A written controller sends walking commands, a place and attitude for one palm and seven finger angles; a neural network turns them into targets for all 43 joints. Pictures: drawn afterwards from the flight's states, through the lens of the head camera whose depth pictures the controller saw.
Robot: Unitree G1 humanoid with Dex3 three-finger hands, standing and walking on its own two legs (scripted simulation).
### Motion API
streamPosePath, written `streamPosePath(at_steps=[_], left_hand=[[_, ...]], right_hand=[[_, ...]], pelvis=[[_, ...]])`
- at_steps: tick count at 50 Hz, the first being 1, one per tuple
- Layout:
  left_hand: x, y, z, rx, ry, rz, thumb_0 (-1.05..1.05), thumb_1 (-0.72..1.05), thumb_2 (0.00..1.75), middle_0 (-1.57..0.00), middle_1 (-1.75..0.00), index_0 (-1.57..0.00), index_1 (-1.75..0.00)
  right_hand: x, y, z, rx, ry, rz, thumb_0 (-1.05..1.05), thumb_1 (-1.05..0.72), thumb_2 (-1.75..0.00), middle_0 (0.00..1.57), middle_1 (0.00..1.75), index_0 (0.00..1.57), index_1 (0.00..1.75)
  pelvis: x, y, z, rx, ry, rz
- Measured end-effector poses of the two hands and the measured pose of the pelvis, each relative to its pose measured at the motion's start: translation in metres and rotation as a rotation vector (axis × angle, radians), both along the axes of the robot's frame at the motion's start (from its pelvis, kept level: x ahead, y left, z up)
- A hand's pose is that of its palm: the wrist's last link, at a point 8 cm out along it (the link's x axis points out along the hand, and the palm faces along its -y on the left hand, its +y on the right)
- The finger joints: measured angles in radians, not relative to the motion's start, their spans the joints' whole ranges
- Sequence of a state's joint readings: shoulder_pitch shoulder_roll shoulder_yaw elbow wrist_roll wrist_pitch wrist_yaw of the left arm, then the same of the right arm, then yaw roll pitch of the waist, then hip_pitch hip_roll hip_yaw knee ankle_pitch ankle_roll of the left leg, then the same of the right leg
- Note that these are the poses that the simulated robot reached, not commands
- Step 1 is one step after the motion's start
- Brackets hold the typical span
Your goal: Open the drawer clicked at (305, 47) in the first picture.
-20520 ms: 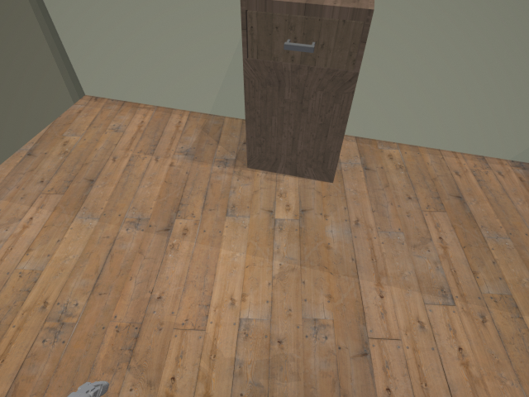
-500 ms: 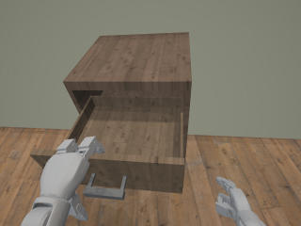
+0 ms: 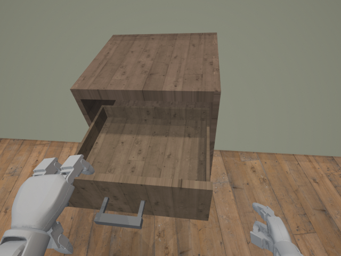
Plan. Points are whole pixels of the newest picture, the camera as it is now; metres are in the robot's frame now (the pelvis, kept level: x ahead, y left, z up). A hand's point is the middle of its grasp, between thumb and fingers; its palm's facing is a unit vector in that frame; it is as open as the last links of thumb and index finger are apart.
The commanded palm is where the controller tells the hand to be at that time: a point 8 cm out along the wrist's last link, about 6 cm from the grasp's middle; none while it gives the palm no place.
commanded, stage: draw the hand back to the body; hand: left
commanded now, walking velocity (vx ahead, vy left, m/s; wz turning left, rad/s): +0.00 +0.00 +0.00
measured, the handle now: (121, 211) +0.22 +0.18 -0.04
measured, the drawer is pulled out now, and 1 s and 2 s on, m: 0.30 0.30 0.30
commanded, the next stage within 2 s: step back with the hand held close in 1.02 s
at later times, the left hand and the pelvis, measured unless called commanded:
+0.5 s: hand (73, 175) +0.21 +0.22 +0.16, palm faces +0.31 -0.86 -0.39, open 11.5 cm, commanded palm +0.15 +0.27 +0.18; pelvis +0.03 +0.00 +0.01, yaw +0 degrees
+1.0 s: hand (70, 175) +0.20 +0.22 +0.16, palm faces +0.40 -0.82 -0.41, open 7.7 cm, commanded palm +0.15 +0.27 +0.18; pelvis +0.03 -0.02 +0.01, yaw +1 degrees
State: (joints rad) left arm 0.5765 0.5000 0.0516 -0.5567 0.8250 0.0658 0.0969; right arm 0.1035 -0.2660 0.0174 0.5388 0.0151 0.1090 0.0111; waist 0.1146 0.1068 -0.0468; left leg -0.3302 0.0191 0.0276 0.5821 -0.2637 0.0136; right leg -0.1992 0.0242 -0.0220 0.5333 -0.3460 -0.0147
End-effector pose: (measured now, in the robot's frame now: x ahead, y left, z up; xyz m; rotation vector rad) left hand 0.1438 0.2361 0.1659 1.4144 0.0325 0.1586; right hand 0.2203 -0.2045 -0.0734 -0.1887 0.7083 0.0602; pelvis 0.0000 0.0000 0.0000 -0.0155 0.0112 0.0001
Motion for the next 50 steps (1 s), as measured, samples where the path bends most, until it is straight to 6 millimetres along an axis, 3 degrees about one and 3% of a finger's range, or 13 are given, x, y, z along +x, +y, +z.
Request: streamPosePath(at_steps=[2,6,8,11,22,38,50], left_hand=[[0.000,0.003,0.001,0.002,-0.002,0.003,0.00,-0.50,0.30,-0.32,-1.20,-0.32,-1.20],[0.004,0.004,-0.006,-0.692,-0.133,0.019,0.00,-0.48,0.31,-0.32,-1.18,-0.32,-1.19],[0.006,0.001,-0.008,-0.880,-0.198,0.013,0.00,-0.45,0.32,-0.32,-1.17,-0.32,-1.17],[0.011,0.001,-0.002,-0.999,-0.277,-0.015,0.00,-0.39,0.34,-0.31,-1.13,-0.31,-1.13],[0.026,0.019,0.010,-0.975,-0.303,0.000,0.00,-0.06,0.49,-0.28,-0.91,-0.28,-0.92],[0.021,0.032,0.015,-0.910,-0.330,0.106,0.01,0.49,0.72,-0.24,-0.56,-0.24,-0.56],[0.020,0.021,0.014,-0.930,-0.329,0.109,0.02,0.82,0.87,-0.22,-0.34,-0.22,-0.35]], right_hand=[[0.002,0.003,0.000,0.001,-0.004,0.000,0.02,-0.91,-0.90,0.20,0.29,0.19,0.30],[-0.001,0.011,0.009,0.010,-0.090,-0.041,0.02,-0.91,-0.90,0.20,0.29,0.19,0.30],[-0.006,0.014,0.013,-0.001,-0.119,-0.050,0.02,-0.91,-0.90,0.20,0.29,0.19,0.30],[-0.014,0.017,0.014,-0.018,-0.126,-0.049,0.01,-0.91,-0.90,0.20,0.30,0.20,0.30],[-0.022,0.002,0.001,-0.034,-0.045,-0.079,0.02,-0.90,-0.90,0.20,0.30,0.20,0.30],[0.004,-0.016,0.004,-0.035,-0.061,-0.105,0.02,-0.91,-0.90,0.20,0.30,0.20,0.30],[0.005,-0.020,0.004,-0.026,-0.064,-0.092,0.01,-0.91,-0.90,0.20,0.30,0.20,0.30]], pelvis=[[0.001,0.002,0.000,-0.001,0.003,0.001],[0.002,0.004,0.001,0.006,-0.035,0.005],[0.006,0.004,0.002,0.010,-0.042,0.008],[0.011,0.002,0.003,0.010,-0.048,0.011],[0.023,0.002,0.007,0.010,-0.032,0.008],[0.030,-0.008,0.008,0.016,-0.027,0.018],[0.028,-0.017,0.008,0.019,-0.034,0.022]])
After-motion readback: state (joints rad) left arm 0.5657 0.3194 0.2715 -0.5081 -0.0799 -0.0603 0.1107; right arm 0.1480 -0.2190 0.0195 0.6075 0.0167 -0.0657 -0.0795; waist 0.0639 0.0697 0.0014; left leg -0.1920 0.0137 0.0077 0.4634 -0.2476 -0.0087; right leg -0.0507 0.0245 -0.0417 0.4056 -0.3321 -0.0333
